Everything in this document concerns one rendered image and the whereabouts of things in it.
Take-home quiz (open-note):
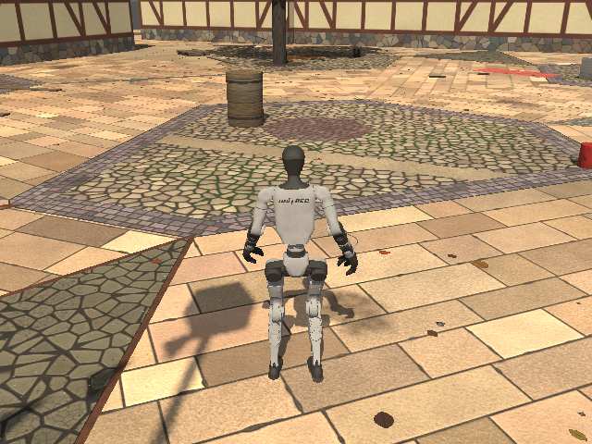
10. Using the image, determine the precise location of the robot right forearm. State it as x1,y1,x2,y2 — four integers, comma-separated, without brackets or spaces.
333,222,354,258

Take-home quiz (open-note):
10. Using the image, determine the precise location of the robot left forearm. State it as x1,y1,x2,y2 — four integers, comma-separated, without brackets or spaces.
244,222,260,251

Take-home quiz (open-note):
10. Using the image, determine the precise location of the robot left hand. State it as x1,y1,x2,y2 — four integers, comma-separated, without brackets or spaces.
242,247,264,264

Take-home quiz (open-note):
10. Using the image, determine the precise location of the left robot foot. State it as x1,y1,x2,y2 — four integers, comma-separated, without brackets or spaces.
268,356,283,380

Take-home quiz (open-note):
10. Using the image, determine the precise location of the humanoid robot torso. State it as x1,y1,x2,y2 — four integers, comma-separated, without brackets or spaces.
273,181,316,278

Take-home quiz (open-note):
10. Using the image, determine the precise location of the robot left upper arm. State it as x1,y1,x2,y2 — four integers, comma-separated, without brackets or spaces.
250,186,276,236

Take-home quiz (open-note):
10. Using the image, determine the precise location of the robot right hand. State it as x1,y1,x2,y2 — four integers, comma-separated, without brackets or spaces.
337,252,358,276

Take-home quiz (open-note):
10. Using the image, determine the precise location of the robot right upper arm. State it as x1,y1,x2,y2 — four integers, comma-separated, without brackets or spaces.
314,185,342,236

